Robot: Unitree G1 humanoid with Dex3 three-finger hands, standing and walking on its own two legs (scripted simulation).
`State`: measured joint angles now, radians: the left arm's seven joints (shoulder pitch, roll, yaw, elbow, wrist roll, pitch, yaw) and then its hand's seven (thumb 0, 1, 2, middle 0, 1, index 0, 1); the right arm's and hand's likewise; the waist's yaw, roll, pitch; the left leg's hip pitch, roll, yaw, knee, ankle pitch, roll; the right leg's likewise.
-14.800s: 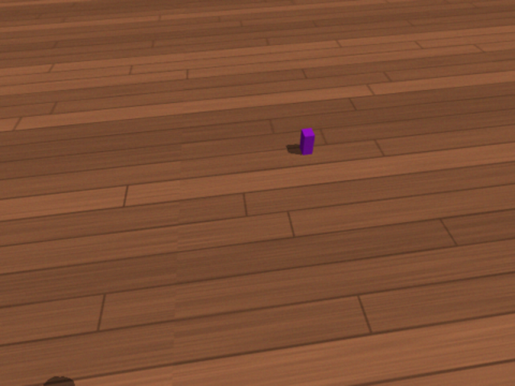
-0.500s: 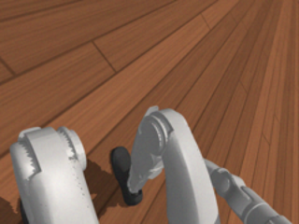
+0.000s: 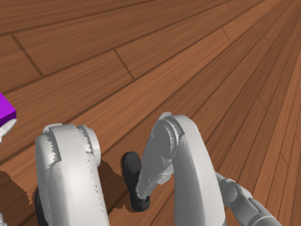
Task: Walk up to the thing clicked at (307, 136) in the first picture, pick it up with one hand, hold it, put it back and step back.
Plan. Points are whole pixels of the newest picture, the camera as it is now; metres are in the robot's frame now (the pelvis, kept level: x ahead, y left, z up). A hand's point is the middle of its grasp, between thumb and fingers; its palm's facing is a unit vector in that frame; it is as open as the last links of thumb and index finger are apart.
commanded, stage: settle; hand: left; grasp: from the side
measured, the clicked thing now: out of the picture +0.38 +0.28 -0.20
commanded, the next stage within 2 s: hold in 0.28 s
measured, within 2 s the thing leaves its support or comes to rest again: neither
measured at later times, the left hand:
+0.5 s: hand out of the picture +0.35 +0.29 -0.06, palm faces +0.36 -0.93 -0.09, open 10.6 cm
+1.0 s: hand out of the picture +0.34 +0.26 +0.14, palm faces +0.32 -0.94 -0.09, open 10.9 cm
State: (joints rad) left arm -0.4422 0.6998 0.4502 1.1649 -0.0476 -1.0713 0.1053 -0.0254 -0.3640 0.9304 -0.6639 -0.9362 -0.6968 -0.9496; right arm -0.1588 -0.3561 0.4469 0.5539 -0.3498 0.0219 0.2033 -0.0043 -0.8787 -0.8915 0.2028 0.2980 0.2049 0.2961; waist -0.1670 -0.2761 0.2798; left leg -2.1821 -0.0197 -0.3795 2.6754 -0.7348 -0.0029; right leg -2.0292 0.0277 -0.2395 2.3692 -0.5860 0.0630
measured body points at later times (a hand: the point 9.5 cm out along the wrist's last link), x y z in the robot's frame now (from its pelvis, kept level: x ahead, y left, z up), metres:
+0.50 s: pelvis +0.01 -0.02 +0.03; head +0.19 +0.13 +0.42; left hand +0.33 +0.34 -0.05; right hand +0.23 -0.23 -0.05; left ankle +0.08 +0.11 -0.25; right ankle +0.15 -0.14 -0.25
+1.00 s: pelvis +0.03 -0.02 +0.15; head +0.22 +0.05 +0.55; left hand +0.31 +0.31 +0.15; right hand +0.29 -0.23 +0.03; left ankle +0.08 +0.11 -0.25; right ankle +0.15 -0.14 -0.25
